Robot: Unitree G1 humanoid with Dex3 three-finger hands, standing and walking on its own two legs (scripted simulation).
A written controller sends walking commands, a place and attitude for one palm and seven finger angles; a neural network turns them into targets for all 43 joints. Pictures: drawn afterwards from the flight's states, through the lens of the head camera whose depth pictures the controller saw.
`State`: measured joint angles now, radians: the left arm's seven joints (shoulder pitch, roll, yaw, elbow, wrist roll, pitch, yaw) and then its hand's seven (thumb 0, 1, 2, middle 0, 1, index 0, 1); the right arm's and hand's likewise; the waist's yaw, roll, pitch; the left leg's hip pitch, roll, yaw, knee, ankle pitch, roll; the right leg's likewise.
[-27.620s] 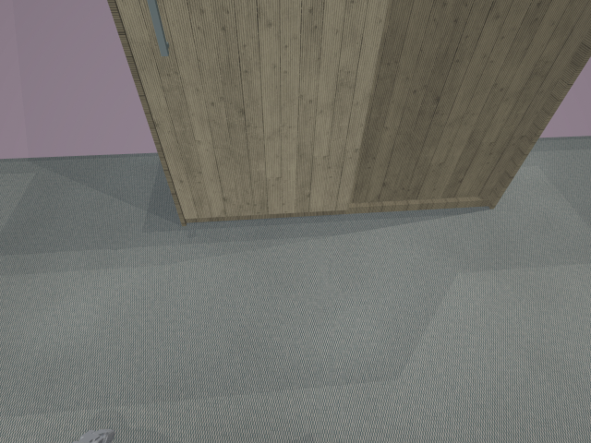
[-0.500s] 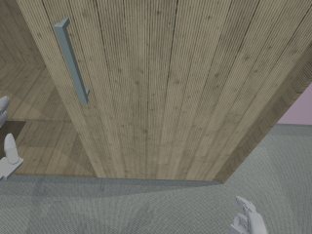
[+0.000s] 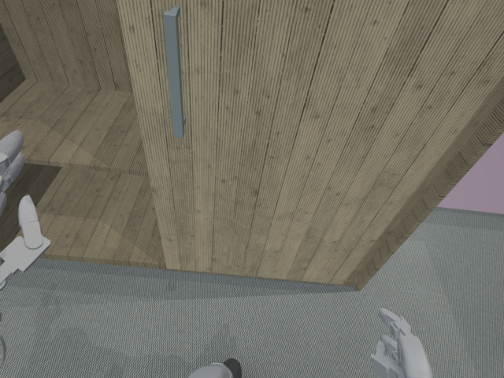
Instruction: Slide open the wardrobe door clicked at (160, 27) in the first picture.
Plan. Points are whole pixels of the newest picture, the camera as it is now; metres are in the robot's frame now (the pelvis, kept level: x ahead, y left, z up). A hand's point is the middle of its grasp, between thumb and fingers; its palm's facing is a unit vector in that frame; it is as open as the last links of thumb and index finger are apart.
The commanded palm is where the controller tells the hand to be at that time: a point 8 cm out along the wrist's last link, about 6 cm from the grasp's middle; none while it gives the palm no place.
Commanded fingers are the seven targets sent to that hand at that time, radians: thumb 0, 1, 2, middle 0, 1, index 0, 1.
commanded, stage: step back with the hand held close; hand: left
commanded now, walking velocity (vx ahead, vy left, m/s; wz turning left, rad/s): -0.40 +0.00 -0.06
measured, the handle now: (177, 78) +0.60 +0.21 +0.16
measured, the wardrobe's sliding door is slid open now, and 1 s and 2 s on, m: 0.64 0.64 0.64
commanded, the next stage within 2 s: stop stepping back and stand still in 0.08 s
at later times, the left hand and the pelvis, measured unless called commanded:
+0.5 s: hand out of the picture +0.07 +0.33 +0.19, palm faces +0.25 -0.89 -0.38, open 7.4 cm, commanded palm +0.01 +0.39 +0.19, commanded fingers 0.00 0.90 0.90 -0.20 -0.30 -0.20 -0.30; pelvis -0.15 +0.11 +0.02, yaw -5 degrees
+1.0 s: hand out of the picture -0.03 +0.42 +0.19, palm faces +0.38 -0.77 -0.51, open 7.4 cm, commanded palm -0.08 +0.46 +0.19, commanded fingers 0.00 0.90 0.90 -0.20 -0.30 -0.20 -0.30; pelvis -0.24 +0.17 +0.00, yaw -4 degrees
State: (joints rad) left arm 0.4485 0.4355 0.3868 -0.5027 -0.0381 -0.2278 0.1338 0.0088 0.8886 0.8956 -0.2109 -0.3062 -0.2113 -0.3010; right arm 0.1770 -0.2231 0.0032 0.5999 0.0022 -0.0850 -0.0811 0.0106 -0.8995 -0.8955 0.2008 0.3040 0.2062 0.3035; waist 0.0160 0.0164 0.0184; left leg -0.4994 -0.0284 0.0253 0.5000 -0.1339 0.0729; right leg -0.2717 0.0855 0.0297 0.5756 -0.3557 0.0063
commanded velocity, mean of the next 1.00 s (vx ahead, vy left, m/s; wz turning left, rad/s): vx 0.14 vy -0.13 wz -0.01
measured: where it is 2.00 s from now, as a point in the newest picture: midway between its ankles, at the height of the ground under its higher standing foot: outside the picture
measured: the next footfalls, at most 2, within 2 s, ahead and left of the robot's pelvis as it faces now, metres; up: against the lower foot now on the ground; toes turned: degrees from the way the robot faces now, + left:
right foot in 0.18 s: -0.05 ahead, -0.11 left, +0.00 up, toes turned -5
left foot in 0.30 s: +0.06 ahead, +0.14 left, +0.00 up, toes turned -5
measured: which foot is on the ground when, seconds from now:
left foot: down 0.00-0.14, up 0.16-0.28, down 0.30-0.52, up 0.54-0.74, down 0.76-0.94, up 0.96-1.00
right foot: up 0.00-0.16, down 0.18-0.30, up 0.32-0.56, down 0.58-1.00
